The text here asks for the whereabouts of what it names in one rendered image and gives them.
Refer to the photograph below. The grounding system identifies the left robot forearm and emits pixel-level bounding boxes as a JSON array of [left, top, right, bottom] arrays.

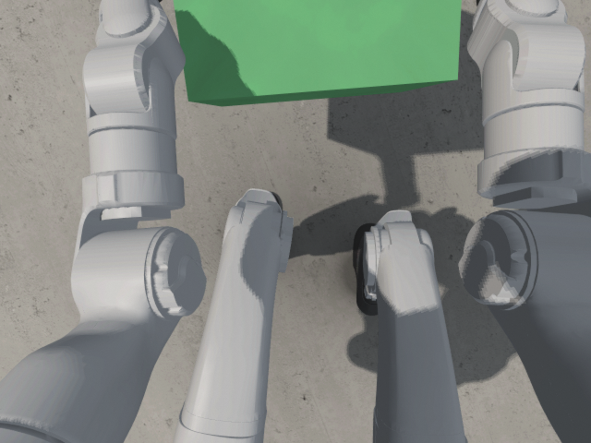
[[71, 0, 186, 301]]

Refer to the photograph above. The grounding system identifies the left robot shin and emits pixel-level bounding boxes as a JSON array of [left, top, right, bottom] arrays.
[[222, 188, 282, 249]]

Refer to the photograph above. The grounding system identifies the robot right upper arm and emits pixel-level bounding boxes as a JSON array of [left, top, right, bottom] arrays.
[[458, 210, 591, 443]]

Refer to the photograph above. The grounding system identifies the robot left thigh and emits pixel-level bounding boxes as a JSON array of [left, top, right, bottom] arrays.
[[173, 201, 294, 443]]

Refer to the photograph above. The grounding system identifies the robot left upper arm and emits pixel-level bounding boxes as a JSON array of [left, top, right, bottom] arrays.
[[0, 226, 207, 443]]

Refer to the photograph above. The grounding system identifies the carton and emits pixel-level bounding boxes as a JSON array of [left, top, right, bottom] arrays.
[[174, 0, 462, 106]]

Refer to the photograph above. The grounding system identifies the right robot forearm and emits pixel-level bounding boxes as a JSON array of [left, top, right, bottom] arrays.
[[467, 0, 591, 218]]

